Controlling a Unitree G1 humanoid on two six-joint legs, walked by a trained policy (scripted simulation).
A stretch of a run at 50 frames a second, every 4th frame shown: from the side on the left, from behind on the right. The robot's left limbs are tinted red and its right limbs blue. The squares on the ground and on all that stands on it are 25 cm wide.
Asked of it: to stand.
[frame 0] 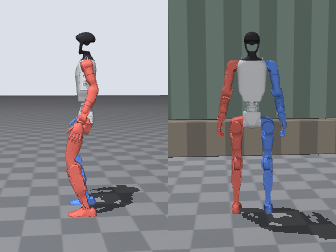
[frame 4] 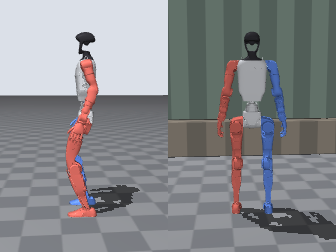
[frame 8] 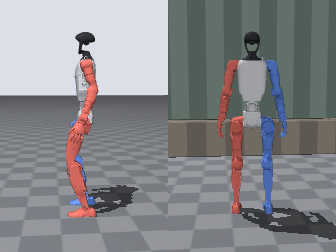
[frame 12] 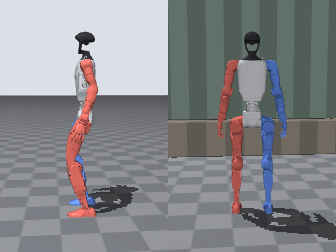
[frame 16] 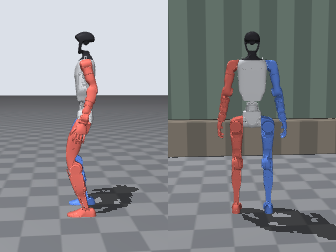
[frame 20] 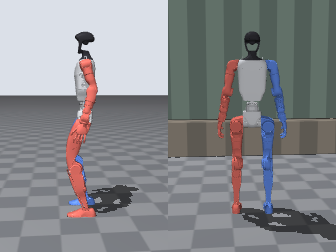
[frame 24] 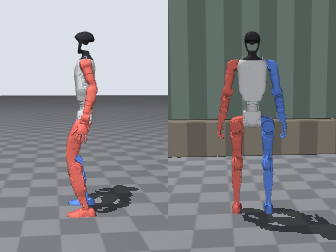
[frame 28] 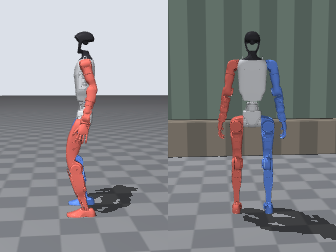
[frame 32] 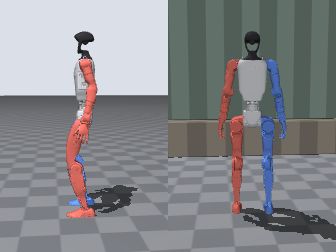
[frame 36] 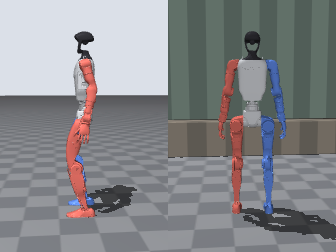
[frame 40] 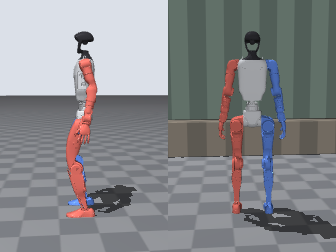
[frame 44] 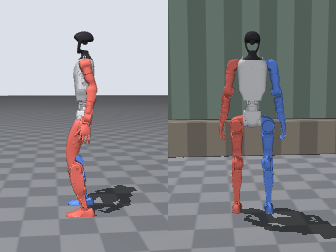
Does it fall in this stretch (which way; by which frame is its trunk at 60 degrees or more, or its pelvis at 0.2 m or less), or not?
no
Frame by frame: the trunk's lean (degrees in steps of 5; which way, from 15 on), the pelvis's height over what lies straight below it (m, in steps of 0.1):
0: 0, 0.8
4: 0, 0.8
8: 0, 0.8
12: 0, 0.8
16: 0, 0.8
20: 0, 0.8
24: 0, 0.8
28: 0, 0.8
32: 0, 0.8
36: 0, 0.8
40: 0, 0.8
44: 0, 0.8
